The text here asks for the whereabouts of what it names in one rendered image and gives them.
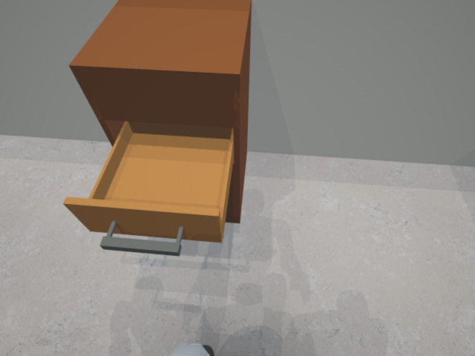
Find cabinet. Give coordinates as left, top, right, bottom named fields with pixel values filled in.
left=69, top=0, right=252, bottom=223

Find drawer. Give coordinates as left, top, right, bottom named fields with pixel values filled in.
left=63, top=121, right=234, bottom=243

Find handle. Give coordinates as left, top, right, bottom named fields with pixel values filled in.
left=100, top=221, right=184, bottom=256

